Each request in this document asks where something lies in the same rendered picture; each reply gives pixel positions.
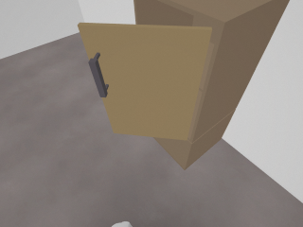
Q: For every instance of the cupboard door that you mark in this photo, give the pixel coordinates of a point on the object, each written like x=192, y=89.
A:
x=153, y=72

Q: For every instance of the handle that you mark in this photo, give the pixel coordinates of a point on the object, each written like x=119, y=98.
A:
x=98, y=77

